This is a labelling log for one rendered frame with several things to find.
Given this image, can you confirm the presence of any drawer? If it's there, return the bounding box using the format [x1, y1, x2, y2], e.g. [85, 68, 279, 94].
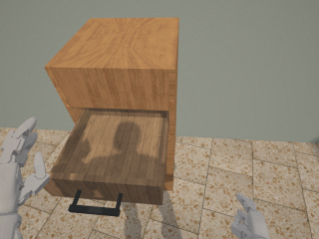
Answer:
[34, 108, 169, 205]

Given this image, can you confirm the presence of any left robot hand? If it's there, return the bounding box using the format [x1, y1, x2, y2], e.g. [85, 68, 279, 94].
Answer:
[0, 117, 50, 214]

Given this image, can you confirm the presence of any right robot hand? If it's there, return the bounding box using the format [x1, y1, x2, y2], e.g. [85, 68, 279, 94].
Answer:
[231, 192, 270, 239]

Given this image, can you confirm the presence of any handle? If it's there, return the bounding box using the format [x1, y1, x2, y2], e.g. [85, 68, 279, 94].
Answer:
[68, 189, 123, 217]

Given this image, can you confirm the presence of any left robot forearm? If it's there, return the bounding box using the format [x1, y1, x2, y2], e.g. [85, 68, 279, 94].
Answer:
[0, 212, 23, 239]

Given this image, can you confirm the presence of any cabinet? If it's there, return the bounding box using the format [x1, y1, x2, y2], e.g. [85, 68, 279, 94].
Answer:
[44, 17, 179, 191]

